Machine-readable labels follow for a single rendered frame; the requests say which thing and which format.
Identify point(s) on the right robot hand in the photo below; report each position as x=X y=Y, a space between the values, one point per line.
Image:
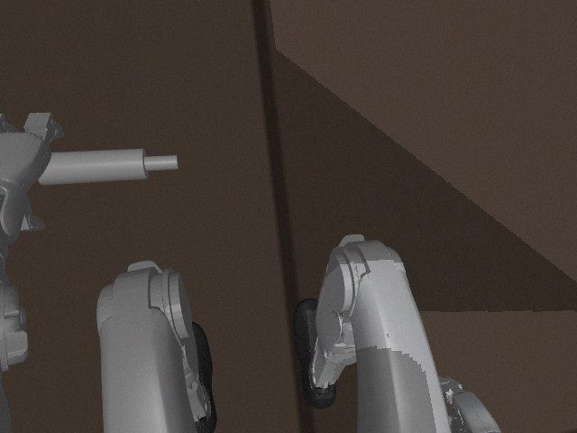
x=470 y=415

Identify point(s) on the left robot arm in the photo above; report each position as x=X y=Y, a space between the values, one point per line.
x=13 y=328

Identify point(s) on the left robot hand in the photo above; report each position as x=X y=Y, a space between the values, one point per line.
x=25 y=156

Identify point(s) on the left robot foot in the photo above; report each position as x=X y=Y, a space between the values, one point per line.
x=206 y=424

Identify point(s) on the bottle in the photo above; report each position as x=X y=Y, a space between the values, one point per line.
x=100 y=166

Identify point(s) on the right robot foot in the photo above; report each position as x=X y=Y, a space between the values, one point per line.
x=304 y=328

